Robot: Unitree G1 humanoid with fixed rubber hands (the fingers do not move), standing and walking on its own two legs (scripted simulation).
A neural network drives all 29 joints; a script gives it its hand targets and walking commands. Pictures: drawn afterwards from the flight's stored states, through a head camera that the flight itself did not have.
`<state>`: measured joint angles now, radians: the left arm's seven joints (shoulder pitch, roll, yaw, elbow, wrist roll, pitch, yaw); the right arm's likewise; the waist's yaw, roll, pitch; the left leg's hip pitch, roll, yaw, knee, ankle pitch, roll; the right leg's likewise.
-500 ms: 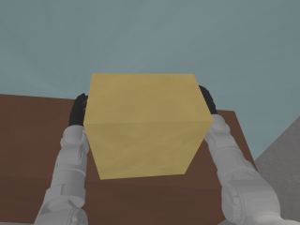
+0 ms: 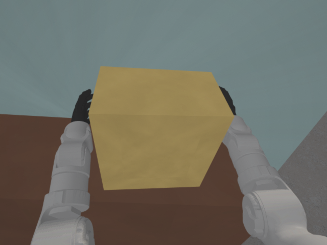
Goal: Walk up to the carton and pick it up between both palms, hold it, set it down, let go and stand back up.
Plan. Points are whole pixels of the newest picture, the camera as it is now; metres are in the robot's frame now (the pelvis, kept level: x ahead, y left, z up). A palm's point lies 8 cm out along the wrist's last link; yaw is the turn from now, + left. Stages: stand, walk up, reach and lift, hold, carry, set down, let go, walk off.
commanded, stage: reach and lift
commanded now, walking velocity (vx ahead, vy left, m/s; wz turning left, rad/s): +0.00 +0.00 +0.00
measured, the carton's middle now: (155, 133) +0.39 +0.03 +0.11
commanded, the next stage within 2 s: none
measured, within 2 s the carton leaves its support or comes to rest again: neither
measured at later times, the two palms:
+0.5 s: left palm (80, 108) +0.37 +0.20 +0.19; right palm (236, 106) +0.40 -0.16 +0.20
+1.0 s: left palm (79, 96) +0.37 +0.20 +0.23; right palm (248, 95) +0.38 -0.16 +0.25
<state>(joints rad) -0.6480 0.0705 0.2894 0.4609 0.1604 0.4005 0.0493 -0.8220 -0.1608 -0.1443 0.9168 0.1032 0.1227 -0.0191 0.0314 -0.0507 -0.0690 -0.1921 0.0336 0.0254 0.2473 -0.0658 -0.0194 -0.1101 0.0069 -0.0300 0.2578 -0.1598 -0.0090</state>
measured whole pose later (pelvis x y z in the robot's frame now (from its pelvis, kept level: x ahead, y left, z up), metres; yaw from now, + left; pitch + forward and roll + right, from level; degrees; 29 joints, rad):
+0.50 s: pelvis +0.00 +0.00 +0.00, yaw +1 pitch -2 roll +0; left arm -0.65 0.10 0.29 0.29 0.17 0.62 0.02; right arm -0.85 -0.19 -0.04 0.78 0.25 0.31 -0.08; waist -0.03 -0.04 -0.07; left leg -0.14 0.03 0.01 0.27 -0.09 -0.02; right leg -0.04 0.00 -0.04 0.26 -0.17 -0.01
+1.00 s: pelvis +0.00 +0.00 +0.00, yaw +0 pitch -4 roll -1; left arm -0.71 0.12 0.31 0.23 0.18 0.76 -0.01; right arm -0.91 -0.22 0.00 0.71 0.32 0.46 -0.14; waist -0.07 -0.04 -0.10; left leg -0.13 0.03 0.01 0.30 -0.11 -0.01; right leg -0.02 0.01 -0.03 0.25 -0.17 0.00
